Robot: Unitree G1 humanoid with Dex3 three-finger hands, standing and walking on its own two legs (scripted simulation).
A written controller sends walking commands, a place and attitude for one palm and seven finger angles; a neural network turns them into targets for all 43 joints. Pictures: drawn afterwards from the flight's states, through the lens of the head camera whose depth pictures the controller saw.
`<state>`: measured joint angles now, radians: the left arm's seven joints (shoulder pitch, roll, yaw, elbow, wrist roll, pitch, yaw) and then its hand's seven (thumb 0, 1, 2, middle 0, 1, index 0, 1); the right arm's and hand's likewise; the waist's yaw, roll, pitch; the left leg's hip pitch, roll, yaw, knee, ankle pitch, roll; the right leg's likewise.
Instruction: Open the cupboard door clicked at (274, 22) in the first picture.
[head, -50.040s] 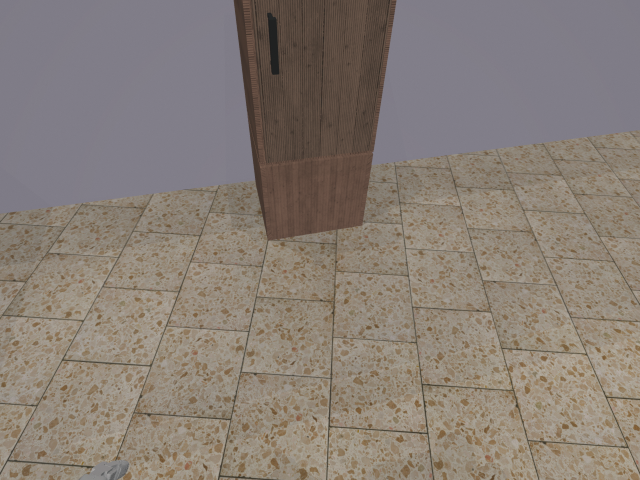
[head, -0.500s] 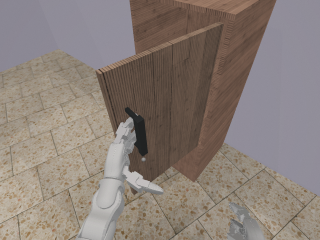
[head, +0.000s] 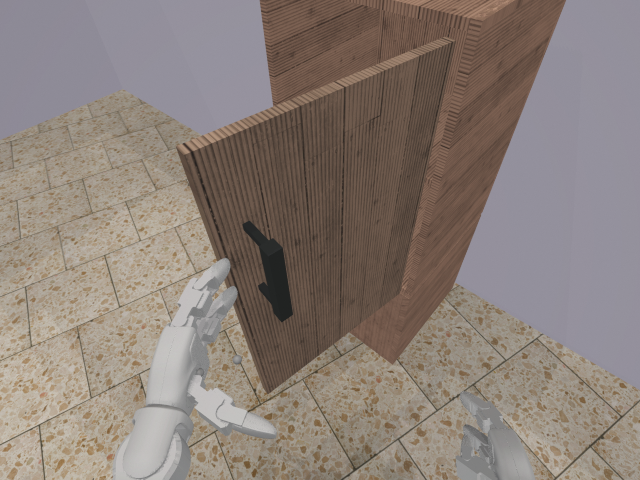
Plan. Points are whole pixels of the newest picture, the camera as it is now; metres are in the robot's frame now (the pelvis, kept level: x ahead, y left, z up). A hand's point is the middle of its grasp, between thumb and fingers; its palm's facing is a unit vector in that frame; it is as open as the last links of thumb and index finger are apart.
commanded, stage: slide the hand sideways off the handle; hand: left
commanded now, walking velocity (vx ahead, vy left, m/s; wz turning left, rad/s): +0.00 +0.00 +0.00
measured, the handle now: (268, 273) +0.34 +0.10 +0.08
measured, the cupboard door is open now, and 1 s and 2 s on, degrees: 80 80 80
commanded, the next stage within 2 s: draw the hand back to the body in 0.28 s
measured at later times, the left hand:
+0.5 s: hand (201, 377) +0.21 +0.15 +0.09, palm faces +0.01 -1.00 -0.07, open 16.3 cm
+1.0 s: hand (109, 370) +0.19 +0.22 +0.13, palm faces +0.19 -0.95 -0.25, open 15.6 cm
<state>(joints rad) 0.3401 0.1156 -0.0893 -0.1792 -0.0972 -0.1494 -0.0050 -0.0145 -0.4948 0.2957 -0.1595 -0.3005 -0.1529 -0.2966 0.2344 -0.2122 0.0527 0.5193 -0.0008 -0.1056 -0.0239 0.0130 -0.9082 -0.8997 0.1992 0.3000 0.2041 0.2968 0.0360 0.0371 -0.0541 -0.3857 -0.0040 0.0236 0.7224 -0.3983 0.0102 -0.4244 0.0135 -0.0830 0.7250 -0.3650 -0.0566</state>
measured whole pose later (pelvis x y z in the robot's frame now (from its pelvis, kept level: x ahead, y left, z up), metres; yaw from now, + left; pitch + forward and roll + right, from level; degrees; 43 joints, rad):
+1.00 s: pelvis +0.00 +0.02 +0.01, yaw +1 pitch +0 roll -1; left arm 0.48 0.28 0.14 -0.39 -0.12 -0.06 -0.02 -0.01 -0.36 0.35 -0.16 -0.30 -0.16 -0.30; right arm 0.22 -0.22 0.06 0.57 0.01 -0.22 -0.09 0.01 -0.91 -0.90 0.20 0.30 0.20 0.30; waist 0.07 0.05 -0.03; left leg -0.28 -0.01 0.01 0.67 -0.38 0.03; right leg -0.29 0.01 -0.09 0.61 -0.32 -0.03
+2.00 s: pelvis +0.00 +0.01 +0.03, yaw -1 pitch -5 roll -1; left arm 0.45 0.33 0.32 -0.36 -0.04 -0.11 0.11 0.01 0.89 0.89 -0.21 -0.30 -0.21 -0.30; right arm 0.19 -0.22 0.02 0.67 -0.01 -0.12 -0.07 0.01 -0.91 -0.90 0.20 0.30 0.20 0.30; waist 0.08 0.06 0.04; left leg -0.04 0.00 0.04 0.39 -0.26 0.02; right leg -0.06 0.04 -0.06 0.34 -0.19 -0.04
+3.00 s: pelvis -0.13 +0.02 +0.02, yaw -1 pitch +3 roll +0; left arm 0.54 0.44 0.41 -0.53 -0.01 -0.19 0.14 0.01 0.89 0.89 -0.21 -0.30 -0.22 -0.30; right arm 0.17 -0.21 0.01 0.59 0.01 -0.07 -0.08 0.01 -0.91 -0.90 0.20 0.30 0.21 0.30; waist -0.01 -0.04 0.01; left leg -0.32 0.01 0.03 0.59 -0.25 0.00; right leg -0.26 0.06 0.01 0.48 -0.26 -0.05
